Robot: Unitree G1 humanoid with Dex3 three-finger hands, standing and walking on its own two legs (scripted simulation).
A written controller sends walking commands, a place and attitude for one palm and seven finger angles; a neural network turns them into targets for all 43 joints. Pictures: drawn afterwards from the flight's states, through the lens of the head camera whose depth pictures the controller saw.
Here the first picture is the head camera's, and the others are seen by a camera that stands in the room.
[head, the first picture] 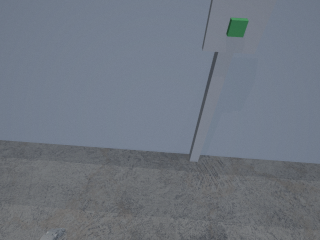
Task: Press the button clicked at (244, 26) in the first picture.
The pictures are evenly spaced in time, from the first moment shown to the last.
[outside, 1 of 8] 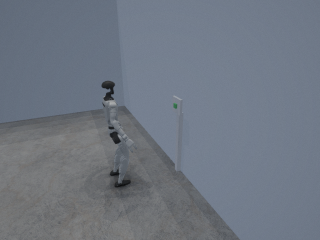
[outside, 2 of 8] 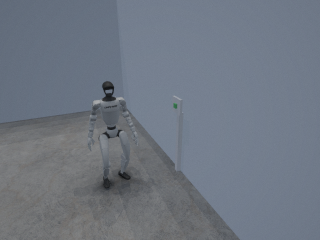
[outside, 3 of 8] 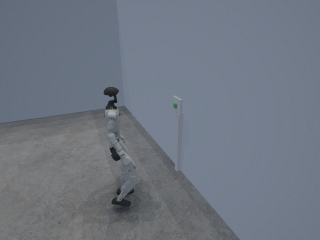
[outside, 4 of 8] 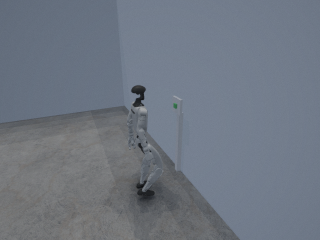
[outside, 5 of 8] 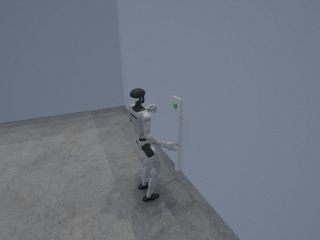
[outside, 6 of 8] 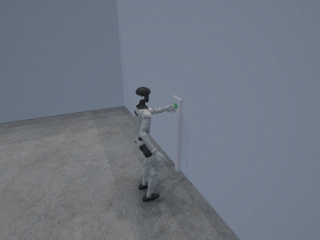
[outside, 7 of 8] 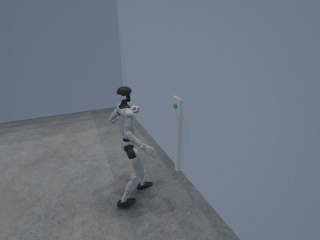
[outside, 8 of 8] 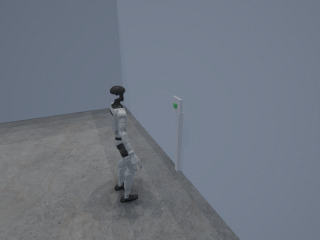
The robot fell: no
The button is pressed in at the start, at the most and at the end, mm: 0 11 0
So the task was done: yes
